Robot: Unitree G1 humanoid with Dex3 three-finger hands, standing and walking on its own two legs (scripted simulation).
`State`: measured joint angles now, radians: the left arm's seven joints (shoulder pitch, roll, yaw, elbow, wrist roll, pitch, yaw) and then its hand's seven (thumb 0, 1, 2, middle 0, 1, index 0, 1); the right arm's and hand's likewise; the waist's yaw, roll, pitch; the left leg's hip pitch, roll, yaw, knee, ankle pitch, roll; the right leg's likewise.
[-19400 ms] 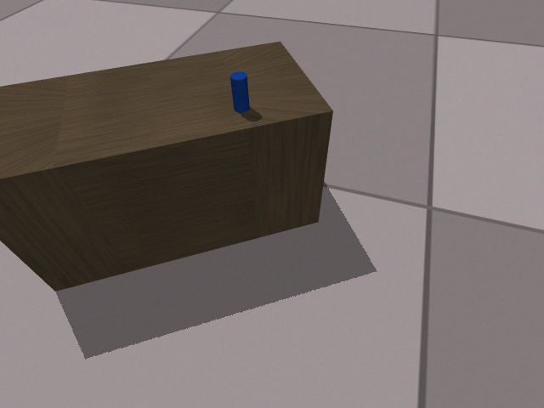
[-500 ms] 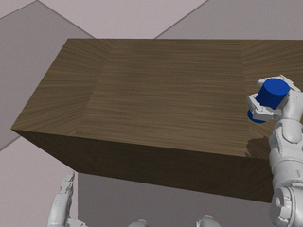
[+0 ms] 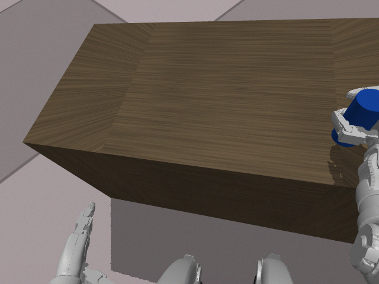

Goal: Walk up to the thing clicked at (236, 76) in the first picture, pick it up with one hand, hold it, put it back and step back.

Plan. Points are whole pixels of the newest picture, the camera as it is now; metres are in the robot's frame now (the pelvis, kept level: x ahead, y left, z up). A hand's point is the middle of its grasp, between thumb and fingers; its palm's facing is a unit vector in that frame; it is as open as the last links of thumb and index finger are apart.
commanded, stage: lower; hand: right
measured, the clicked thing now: (357, 120) +0.47 -0.25 +0.02
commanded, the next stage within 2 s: loosen in 0.76 s
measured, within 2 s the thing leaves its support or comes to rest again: rests again in 0.54 s
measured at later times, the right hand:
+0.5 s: hand (347, 127) +0.47 -0.24 -0.01, palm faces +0.28 +0.96 +0.01, open 7.3 cm
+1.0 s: hand (345, 128) +0.47 -0.24 -0.02, palm faces +0.28 +0.96 +0.01, open 7.3 cm
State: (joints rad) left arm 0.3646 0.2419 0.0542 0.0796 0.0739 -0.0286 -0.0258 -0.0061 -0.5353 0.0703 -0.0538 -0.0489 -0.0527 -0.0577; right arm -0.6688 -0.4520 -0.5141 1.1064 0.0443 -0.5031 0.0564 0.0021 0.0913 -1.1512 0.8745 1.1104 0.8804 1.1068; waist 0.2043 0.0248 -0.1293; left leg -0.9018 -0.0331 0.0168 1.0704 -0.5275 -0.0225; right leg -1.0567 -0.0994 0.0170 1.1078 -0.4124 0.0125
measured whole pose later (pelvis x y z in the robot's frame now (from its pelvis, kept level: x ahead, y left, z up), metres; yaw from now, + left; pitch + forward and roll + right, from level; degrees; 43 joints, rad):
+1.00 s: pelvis -0.01 -0.01 -0.04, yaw +1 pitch +25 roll +6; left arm 0.39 0.24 0.06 -0.07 0.09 0.03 -0.06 -0.01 -0.51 0.04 -0.06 -0.05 -0.06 -0.05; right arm -0.68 -0.48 -0.54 1.11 0.01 -0.56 0.03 0.00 0.07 -1.11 0.88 1.08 0.89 1.08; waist 0.24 0.00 -0.16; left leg -1.09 -0.04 0.04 1.23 -0.58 -0.03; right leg -1.26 -0.10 0.05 1.29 -0.46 0.00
